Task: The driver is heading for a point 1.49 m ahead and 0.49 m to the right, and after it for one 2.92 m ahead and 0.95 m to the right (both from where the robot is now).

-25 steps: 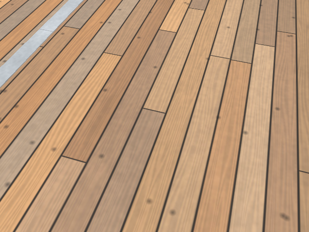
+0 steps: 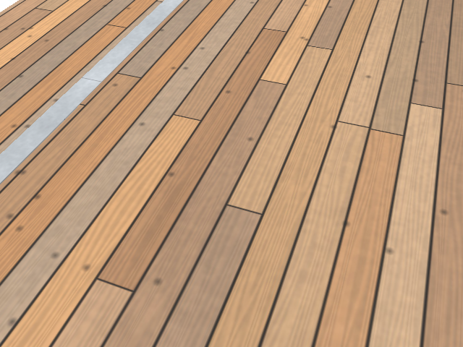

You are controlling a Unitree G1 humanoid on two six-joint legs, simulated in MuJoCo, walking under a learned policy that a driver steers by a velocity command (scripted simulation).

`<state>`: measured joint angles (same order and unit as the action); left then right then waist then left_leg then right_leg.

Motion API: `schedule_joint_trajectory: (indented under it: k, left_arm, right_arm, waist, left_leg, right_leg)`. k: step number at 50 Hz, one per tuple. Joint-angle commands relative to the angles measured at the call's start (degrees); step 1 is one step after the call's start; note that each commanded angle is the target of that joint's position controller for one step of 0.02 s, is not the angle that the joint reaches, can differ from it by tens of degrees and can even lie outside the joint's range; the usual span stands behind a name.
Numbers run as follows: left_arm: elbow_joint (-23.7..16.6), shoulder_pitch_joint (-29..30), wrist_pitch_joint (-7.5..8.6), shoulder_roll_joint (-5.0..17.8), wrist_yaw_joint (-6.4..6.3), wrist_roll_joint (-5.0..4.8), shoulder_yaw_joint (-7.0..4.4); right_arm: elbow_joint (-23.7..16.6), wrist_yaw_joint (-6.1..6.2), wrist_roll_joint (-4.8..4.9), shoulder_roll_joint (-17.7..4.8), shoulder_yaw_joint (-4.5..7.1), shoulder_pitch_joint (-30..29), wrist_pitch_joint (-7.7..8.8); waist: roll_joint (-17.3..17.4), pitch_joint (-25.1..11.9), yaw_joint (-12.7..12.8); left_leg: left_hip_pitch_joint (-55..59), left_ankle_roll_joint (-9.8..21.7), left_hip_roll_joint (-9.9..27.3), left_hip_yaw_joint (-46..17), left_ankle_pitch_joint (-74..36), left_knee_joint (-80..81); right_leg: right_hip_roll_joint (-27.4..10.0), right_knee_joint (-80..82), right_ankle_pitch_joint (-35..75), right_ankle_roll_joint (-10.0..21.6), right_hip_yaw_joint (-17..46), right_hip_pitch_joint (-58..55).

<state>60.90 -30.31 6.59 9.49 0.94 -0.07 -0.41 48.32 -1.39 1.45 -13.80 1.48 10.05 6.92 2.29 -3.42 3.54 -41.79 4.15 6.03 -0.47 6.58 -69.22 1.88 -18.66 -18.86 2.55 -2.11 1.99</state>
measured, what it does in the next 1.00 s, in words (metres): walks ahead, turning right: left foot, then right foot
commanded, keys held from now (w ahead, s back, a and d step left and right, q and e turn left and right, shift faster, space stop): w+shift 0.22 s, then w+e+shift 0.78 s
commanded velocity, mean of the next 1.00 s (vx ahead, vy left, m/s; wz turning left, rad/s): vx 0.96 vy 0.00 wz -0.55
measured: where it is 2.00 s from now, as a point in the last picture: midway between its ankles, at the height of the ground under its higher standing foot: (429, 144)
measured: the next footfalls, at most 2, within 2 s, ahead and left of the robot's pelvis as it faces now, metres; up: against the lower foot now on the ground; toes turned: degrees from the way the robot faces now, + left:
left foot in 0.26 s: +0.43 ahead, +0.15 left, +0.00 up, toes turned +1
right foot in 0.76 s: +0.82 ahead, -0.12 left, +0.00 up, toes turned -25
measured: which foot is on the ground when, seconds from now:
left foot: up 0.00-0.24, down 0.26-0.78, up 0.80-1.00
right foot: down 0.00-0.26, up 0.28-0.74, down 0.76-1.00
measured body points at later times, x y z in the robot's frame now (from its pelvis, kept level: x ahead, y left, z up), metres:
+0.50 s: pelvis +0.40 +0.05 +0.00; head +0.40 +0.04 +0.45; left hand +0.55 +0.31 -0.11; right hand +0.36 -0.22 -0.14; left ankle +0.39 +0.15 -0.74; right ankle +0.42 -0.10 -0.64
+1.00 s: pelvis +0.81 -0.08 +0.00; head +0.82 -0.11 +0.44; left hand +0.95 +0.14 -0.12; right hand +0.91 -0.41 -0.05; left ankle +1.02 +0.06 -0.65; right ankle +0.79 -0.10 -0.74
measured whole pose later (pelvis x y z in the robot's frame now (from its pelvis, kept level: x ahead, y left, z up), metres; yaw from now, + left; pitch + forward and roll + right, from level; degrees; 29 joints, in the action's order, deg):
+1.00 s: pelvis +0.81 -0.08 +0.00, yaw -35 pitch -1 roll +1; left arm 44.3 -27.1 4.3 11.9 1.2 -1.2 -3.1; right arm 34.5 0.0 -0.6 -14.0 1.4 -0.3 8.2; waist 1.5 2.9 4.1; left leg -37.6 -0.7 5.7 -10.7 11.9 -61.7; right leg 10.6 -26.9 -14.3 10.1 5.3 10.4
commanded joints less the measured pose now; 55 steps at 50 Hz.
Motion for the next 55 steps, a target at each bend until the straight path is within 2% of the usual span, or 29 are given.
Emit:
schedule_joint_trajectory:
  k: [1, 8, 10, 12, 13, 14, 15, 16, 17, 18, 19, 20, 22, 27, 32, 34, 36, 37, 38, 39, 40, 41, 42, 43, 44, 47, 50, 52, 55]
  left_arm:
    - [-2.8, -0.8, 0.32, 6.9, -1.23, 0.04, -0.67]
    - [-3.9, -4.8, -0.08, 9.5, -2.52, -1.15, -1.19]
    - [-4.1, -4.9, -0.70, 11.1, -2.29, -0.27, -1.67]
    - [-3.6, -4.9, -1.89, 12.6, -2.26, 1.61, -2.14]
    - [-4.4, -1.9, -2.52, 13.6, -2.27, 2.06, -2.23]
    - [-7.2, -0.9, -2.06, 10.2, -2.14, 2.78, -1.08]
    - [-7.8, -9.7, -0.03, -1.6, -0.97, 0.13, 1.37]
    - [-9.0, -1.7, 1.59, 7.3, -1.14, -3.85, -0.85]
    - [-11.8, 6.5, 1.72, 10.1, -1.53, -5.43, -1.93]
    - [-12.7, 9.6, 1.59, 9.2, -1.89, -4.48, -1.76]
    - [-12.6, 9.9, 0.85, 8.0, -1.97, -3.42, -2.23]
    - [-12.2, 6.4, -0.58, 5.8, -1.56, -3.38, -2.27]
    - [-12.4, 5.6, -3.24, 3.8, -1.30, -3.95, -2.58]
    - [-17.5, 15.4, -4.89, 5.8, -1.26, -2.18, -3.09]
    - [-22.4, 26.5, -2.98, 6.6, 2.07, -1.91, -2.67]
    - [-24.3, 27.9, -2.40, 8.1, 3.62, -2.22, -3.27]
    - [-24.0, 20.1, -3.06, 11.7, 3.90, -3.29, -5.01]
    - [-22.3, 10.0, -4.13, 15.3, 3.51, -3.44, -6.69]
    - [-18.6, -3.9, -5.24, 20.6, 2.47, -3.02, -9.29]
    - [-16.8, -8.9, -6.52, 22.3, 0.92, -3.30, -10.71]
    - [-19.3, 1.0, -5.12, 20.8, 1.55, -0.35, -7.96]
    - [-21.3, 1.3, -3.48, 14.6, 2.02, 0.70, -6.43]
    - [-20.8, 0.6, -1.85, 13.2, 2.44, 0.91, -6.25]
    - [-20.9, 3.8, -0.73, 12.1, 2.96, 0.19, -5.71]
    - [-22.1, 8.5, -0.26, 12.6, 2.83, -0.34, -5.65]
    - [-24.1, 13.4, -0.43, 12.4, 0.60, -1.05, -5.32]
    - [-23.3, 10.3, -0.94, 11.2, -1.61, -1.73, -4.98]
    - [-22.7, 9.2, -1.82, 11.8, -1.94, -1.89, -5.26]
    - [-21.5, 7.3, -2.18, 12.0, -1.81, -2.63, -5.75]
  right_arm:
    - [-5.2, -0.16, -0.40, -1.6, 0.09, -6.8, -0.23]
    - [-11.8, -2.61, 1.10, -1.2, -0.35, -21.2, 0.97]
    - [-13.2, -2.90, 1.22, -2.8, 0.32, -21.1, 0.98]
    - [-12.1, -1.85, 1.73, -7.4, 2.48, -10.5, 0.22]
    - [-8.4, -0.85, 2.27, -10.2, 4.05, 4.0, -0.47]
    - [-5.1, 0.44, 1.58, -15.5, 5.27, 17.1, -1.29]
    - [-3.4, -0.50, -0.81, -17.2, 5.41, 19.3, -0.40]
    - [-2.1, -0.46, -1.28, -10.6, 4.19, 19.2, 0.12]
    - [-1.6, -0.41, -1.43, -7.8, 3.53, 15.0, 0.53]
    - [-1.4, -0.61, -1.53, -6.7, 3.29, 10.7, 0.92]
    - [-0.5, -0.92, -2.41, -4.9, 2.98, 7.4, 1.33]
    - [0.5, -1.01, -3.19, -3.0, 2.57, 5.2, 1.52]
    - [1.6, -1.18, -1.79, -1.5, 2.39, 1.8, 1.28]
    - [1.9, 0.16, -2.60, -4.2, 2.69, 1.4, 1.62]
    - [1.8, 2.31, -2.34, -9.3, 3.21, 8.4, 0.75]
    - [0.7, 3.20, -2.46, -12.1, 3.58, 8.5, -0.28]
    - [-0.7, 4.22, -2.27, -15.8, 4.51, 7.6, -2.01]
    - [-2.1, 3.91, -1.70, -17.3, 5.00, 4.2, -2.62]
    - [-3.8, 3.00, -0.87, -16.8, 5.04, 0.4, -2.41]
    - [-5.3, 1.82, 0.51, -11.1, 3.74, -5.2, -0.70]
    - [-9.3, 0.31, 0.33, 0.9, 0.46, 7.2, 2.58]
    - [-12.3, -0.39, 0.73, -3.4, 0.22, 2.3, 5.06]
    - [-14.1, -0.32, 2.01, -6.4, 1.16, -3.6, 5.56]
    - [-14.0, 0.34, 1.23, -6.2, 1.26, -3.7, 4.95]
    - [-13.3, 0.64, -0.08, -5.4, 1.20, -2.0, 4.13]
    - [-12.8, 1.35, -1.57, -7.3, 2.30, -0.6, 1.19]
    - [-17.3, 2.19, -2.89, -4.3, 1.42, -12.2, 0.76]
    - [-19.3, 2.00, -2.25, -2.2, 1.09, -16.7, 0.87]
    - [-21.0, 1.36, 0.18, -5.1, 2.77, -18.5, 1.52]
  waist:
    - [-5.0, 13.9, -1.0]
    - [-6.1, 15.6, 0.3]
    - [-9.5, 12.2, -1.5]
    - [-15.2, 3.2, -8.7]
    - [-16.0, -4.0, -16.5]
    - [-8.5, -14.4, -19.6]
    - [14.2, -26.6, -10.9]
    - [13.3, -20.4, -13.8]
    - [9.7, -9.2, -13.1]
    - [0.4, -4.4, -10.6]
    - [-2.1, -0.7, -7.3]
    - [0.5, 0.4, -3.9]
    - [2.7, 5.3, -1.6]
    - [0.5, 13.8, -1.3]
    - [-4.9, 15.2, -5.3]
    - [-2.8, 12.4, -4.2]
    - [3.1, 5.9, 1.4]
    - [5.9, 1.0, 7.4]
    - [4.9, -4.9, 13.7]
    - [-8.8, -0.6, 16.9]
    - [-25.6, -4.3, -1.5]
    - [-17.5, -12.7, 1.9]
    - [-8.1, -3.7, 1.3]
    - [3.2, -0.4, -2.3]
    - [4.8, 2.5, -5.5]
    - [3.1, 6.1, -7.8]
    - [-0.4, 9.1, -2.9]
    - [-4.4, 8.5, -0.1]
    - [-8.0, 6.0, 1.9]
  left_leg:
    - [-13.2, -2.6, 2.0, 0.1, -6.8, 9.6]
    - [-1.2, -0.5, -2.5, 3.9, -14.3, 35.0]
    - [4.4, 1.1, -5.9, 6.3, -8.9, 36.2]
    - [19.0, 3.6, -9.7, 7.0, -1.6, 34.0]
    - [37.2, 5.0, -8.9, 5.2, -0.4, 34.3]
    - [61.3, 6.6, 4.7, -12.0, 13.0, 30.8]
    - [75.9, 13.8, 17.6, -44.4, 45.9, 45.0]
    - [70.0, 9.6, 15.7, -48.9, 46.0, 55.3]
    - [61.3, 6.6, 15.1, -37.8, 36.0, 54.8]
    - [51.0, 5.5, 13.8, -29.2, 24.5, 55.3]
    - [41.5, 4.7, 11.9, -21.9, 17.6, 56.1]
    - [35.7, 4.4, 10.7, -16.5, 14.9, 57.1]
    - [29.2, 3.2, 9.1, -6.7, 10.5, 60.2]
    - [24.7, 1.9, 4.8, 8.7, -0.9, 64.3]
    - [39.6, -0.7, 6.4, 15.6, -16.4, 63.0]
    - [44.2, -2.7, 6.3, 18.2, -41.2, 57.3]
    - [47.5, -2.3, 8.0, 18.3, -68.6, 44.5]
    - [45.0, -1.0, 9.2, 17.3, -75.7, 32.8]
    - [36.8, 0.1, 8.0, 15.0, -69.4, 16.1]
    - [22.0, -2.6, -4.7, 15.1, -23.1, -14.5]
    - [-3.3, -3.4, -12.2, 1.4, 25.8, -31.3]
    - [-6.1, 0.7, -10.5, -9.6, 21.6, -29.9]
    - [-8.0, 2.1, -8.7, -8.5, 18.3, -24.1]
    - [-5.3, 2.4, -5.3, -8.6, 14.5, -16.8]
    - [-0.8, 1.1, -3.7, -8.9, 12.3, -12.0]
    - [7.1, -4.3, -0.6, -7.8, 9.9, 0.2]
    - [10.2, -7.6, -2.6, -3.9, -3.1, 18.6]
    - [14.6, -8.2, -5.5, -2.2, -10.3, 30.4]
    - [19.8, -8.9, -7.9, -3.9, -12.3, 39.1]
  right_leg:
    - [-13.1, 16.1, 5.2, 8.4, 12.7, 3.0]
    - [-14.9, 19.2, 21.0, 6.7, 2.9, -4.4]
    - [-16.1, 12.2, 45.3, 6.1, 1.7, -9.7]
    - [-17.8, -4.2, 73.6, 5.1, 2.4, -12.5]
    - [-16.5, -19.9, 74.6, 3.8, 1.9, -4.3]
    - [-12.6, -40.6, 50.8, 3.3, 3.3, 14.8]
    - [-1.0, -59.0, -6.3, 2.0, 10.7, 33.4]
    - [-2.8, -64.3, -6.0, 3.9, 14.0, 37.7]
    - [-5.1, -66.1, -2.4, 4.2, 11.4, 42.5]
    - [-7.9, -63.8, 1.7, 4.1, 10.9, 40.1]
    - [-10.3, -61.3, 5.1, 4.0, 10.5, 36.4]
    - [-12.4, -60.3, 6.9, 3.8, 11.3, 32.4]
    - [-14.1, -58.2, 5.2, 3.5, 10.0, 32.0]
    - [-13.0, -47.9, 19.6, 2.1, 7.2, 39.9]
    - [-9.9, -30.8, 29.3, 3.9, -0.8, 44.4]
    - [-5.4, -25.3, 28.1, 5.3, -7.3, 37.3]
    - [-0.3, -27.5, 20.2, 6.4, -10.9, 26.0]
    - [0.9, -29.6, 14.7, 8.2, -10.0, 14.4]
    - [1.5, -26.4, 13.1, 10.5, -5.9, -4.1]
    - [-0.9, -17.0, 15.8, 13.8, 2.0, -13.4]
    - [-11.1, -10.8, 1.2, 24.4, 36.6, -23.6]
    - [-15.3, 1.0, -17.5, 25.0, 51.7, -23.6]
    - [-15.5, 7.0, -18.7, 21.3, 51.4, -15.5]
    - [-14.5, 6.6, -16.9, 18.3, 47.0, -7.3]
    - [-12.4, 5.6, -13.3, 18.1, 43.2, 2.5]
    - [-5.5, 7.0, -2.1, 16.7, 30.7, 16.1]
    - [-0.9, 5.8, 9.6, 15.0, 22.5, 21.7]
    - [1.1, 3.9, 9.3, 12.2, 20.6, 22.7]
    - [-0.4, 0.7, 3.9, 10.5, 25.5, 18.2]
Keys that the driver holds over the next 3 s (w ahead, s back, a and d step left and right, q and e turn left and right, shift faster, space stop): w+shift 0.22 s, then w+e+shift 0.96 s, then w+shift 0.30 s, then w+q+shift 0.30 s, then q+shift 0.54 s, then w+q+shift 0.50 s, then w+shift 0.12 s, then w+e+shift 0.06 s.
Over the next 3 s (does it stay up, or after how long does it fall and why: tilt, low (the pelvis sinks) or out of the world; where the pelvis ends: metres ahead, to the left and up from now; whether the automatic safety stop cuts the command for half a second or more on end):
stays up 1.78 -0.82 -0.02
